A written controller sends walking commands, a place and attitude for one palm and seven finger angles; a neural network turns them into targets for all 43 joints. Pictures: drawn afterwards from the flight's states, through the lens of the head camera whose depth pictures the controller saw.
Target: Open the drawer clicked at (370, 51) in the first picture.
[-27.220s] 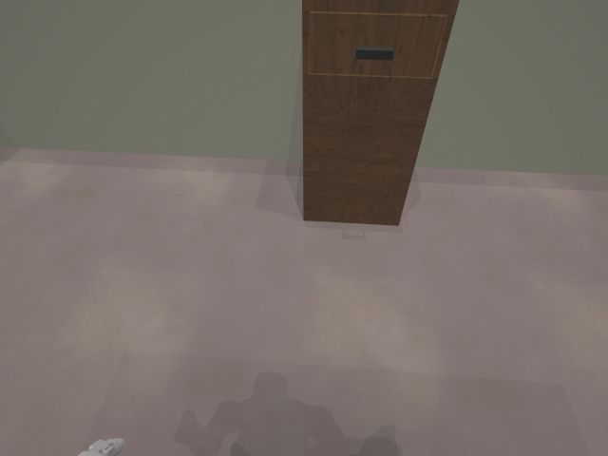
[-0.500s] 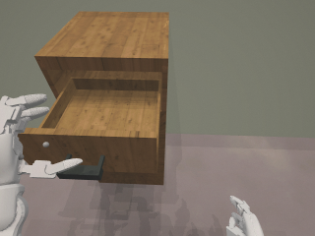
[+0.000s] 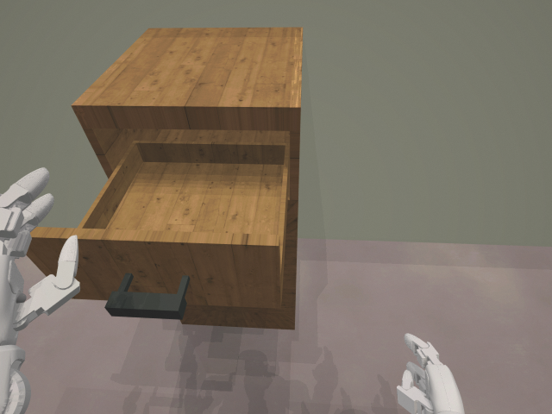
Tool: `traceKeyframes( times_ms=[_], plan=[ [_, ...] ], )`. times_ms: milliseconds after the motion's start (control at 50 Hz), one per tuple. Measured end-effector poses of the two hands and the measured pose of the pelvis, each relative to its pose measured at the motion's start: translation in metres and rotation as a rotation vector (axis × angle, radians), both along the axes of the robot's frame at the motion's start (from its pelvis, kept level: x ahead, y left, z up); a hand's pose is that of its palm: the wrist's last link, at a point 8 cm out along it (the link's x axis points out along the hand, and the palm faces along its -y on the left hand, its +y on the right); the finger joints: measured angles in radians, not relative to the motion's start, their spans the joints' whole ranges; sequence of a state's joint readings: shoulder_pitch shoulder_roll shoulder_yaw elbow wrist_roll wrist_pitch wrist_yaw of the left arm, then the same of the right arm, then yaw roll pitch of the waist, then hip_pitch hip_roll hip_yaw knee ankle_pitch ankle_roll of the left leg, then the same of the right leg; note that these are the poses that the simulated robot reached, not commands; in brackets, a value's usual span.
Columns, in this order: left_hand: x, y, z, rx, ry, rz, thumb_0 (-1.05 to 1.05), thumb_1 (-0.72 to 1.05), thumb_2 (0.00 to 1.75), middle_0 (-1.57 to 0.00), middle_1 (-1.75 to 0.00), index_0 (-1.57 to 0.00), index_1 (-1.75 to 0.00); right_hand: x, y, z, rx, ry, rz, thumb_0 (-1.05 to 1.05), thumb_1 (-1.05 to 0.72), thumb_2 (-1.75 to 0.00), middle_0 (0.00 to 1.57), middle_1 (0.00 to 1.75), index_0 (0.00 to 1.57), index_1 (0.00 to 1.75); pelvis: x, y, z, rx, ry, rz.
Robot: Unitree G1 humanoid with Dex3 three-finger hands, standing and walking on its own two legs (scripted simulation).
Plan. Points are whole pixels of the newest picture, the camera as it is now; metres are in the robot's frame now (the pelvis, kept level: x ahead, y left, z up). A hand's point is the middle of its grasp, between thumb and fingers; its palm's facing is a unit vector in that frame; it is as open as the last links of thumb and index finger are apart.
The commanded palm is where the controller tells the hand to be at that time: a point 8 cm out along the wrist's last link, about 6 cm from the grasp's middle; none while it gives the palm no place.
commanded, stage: draw the hand back to the body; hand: left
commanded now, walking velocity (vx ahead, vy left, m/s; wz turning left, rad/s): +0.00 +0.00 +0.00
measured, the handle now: (151, 292) +0.27 +0.24 +0.02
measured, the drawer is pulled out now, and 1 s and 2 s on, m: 0.28 0.28 0.28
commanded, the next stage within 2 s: step back with the hand held close in 0.16 s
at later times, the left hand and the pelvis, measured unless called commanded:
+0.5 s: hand (67, 286) +0.18 +0.24 +0.19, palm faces +0.37 -0.80 -0.48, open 7.5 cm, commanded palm +0.11 +0.29 +0.21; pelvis -0.02 +0.01 +0.00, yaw +0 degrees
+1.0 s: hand out of the picture +0.10 +0.26 +0.20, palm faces +0.43 -0.80 -0.42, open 7.5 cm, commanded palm +0.03 +0.31 +0.21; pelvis -0.10 +0.03 -0.02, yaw +0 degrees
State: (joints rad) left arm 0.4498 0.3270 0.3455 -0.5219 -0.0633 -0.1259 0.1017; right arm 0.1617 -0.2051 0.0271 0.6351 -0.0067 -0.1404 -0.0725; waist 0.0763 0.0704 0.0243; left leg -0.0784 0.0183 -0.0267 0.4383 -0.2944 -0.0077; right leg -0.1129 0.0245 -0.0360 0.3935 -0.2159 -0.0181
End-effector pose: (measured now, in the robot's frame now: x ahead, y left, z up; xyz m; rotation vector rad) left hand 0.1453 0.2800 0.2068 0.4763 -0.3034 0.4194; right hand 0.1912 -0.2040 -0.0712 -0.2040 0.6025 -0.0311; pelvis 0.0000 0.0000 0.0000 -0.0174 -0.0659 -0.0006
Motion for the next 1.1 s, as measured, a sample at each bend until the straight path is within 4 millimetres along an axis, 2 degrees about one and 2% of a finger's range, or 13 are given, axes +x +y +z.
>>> traceKeyframes(
  times_ms=[140,320,400,540,680,860,980,1100],
  plan=[
    [-0.002,-0.003,0.001,-0.008,-0.007,-0.001,0.01,0.82,0.87,-0.21,-0.35,-0.21,-0.34,-0.002,0.000,0.001,-0.001,-0.007,0.009,0.02,-0.90,-0.90,0.20,0.30,0.21,0.30,-0.002,-0.002,0.000,0.000,-0.006,0.003],
    [-0.003,-0.003,0.007,0.035,-0.021,-0.009,0.02,0.87,0.90,-0.21,-0.31,-0.21,-0.31,-0.012,-0.007,-0.002,0.003,0.013,-0.008,0.02,-0.90,-0.90,0.20,0.30,0.21,0.30,-0.006,-0.004,0.000,-0.003,0.004,0.006],
    [-0.002,0.000,0.008,0.081,-0.009,-0.026,0.02,0.88,0.90,-0.21,-0.30,-0.21,-0.30,-0.021,-0.016,-0.004,-0.011,0.045,-0.042,0.02,-0.90,-0.90,0.20,0.30,0.21,0.30,-0.011,-0.001,-0.001,-0.011,0.057,0.009],
    [-0.007,0.003,-0.004,0.117,0.073,-0.097,0.02,0.88,0.90,-0.21,-0.30,-0.21,-0.30,-0.046,-0.029,-0.005,-0.065,0.104,-0.133,0.02,-0.90,-0.90,0.20,0.30,0.21,0.30,-0.023,0.012,-0.003,-0.001,0.096,0.002],
    [-0.028,0.015,-0.001,0.169,0.059,-0.102,0.02,0.88,0.90,-0.21,-0.30,-0.21,-0.30,-0.069,-0.023,-0.003,-0.080,0.100,-0.151,0.02,-0.90,-0.90,0.20,0.30,0.20,0.30,-0.043,0.020,-0.008,0.011,0.092,-0.004],
    [-0.065,0.014,0.001,0.162,-0.061,-0.068,0.02,0.88,0.90,-0.21,-0.30,-0.21,-0.30,-0.095,-0.008,-0.009,-0.051,0.052,-0.102,0.02,-0.90,-0.90,0.20,0.30,0.21,0.30,-0.074,0.019,-0.018,0.010,0.079,-0.007],
    [-0.081,0.016,0.001,0.124,-0.120,-0.084,0.02,0.88,0.90,-0.21,-0.30,-0.21,-0.30,-0.124,-0.008,-0.011,-0.082,0.085,-0.109,0.02,-0.90,-0.90,0.20,0.30,0.21,0.30,-0.093,0.024,-0.018,-0.005,0.085,-0.001],
    [-0.096,0.022,0.006,0.178,-0.114,-0.079,0.02,0.88,0.90,-0.21,-0.30,-0.21,-0.30,-0.152,-0.009,-0.009,-0.094,0.090,-0.141,0.02,-0.90,-0.90,0.20,0.30,0.21,0.30,-0.106,0.025,-0.016,-0.022,0.085,0.016]
  ],
)
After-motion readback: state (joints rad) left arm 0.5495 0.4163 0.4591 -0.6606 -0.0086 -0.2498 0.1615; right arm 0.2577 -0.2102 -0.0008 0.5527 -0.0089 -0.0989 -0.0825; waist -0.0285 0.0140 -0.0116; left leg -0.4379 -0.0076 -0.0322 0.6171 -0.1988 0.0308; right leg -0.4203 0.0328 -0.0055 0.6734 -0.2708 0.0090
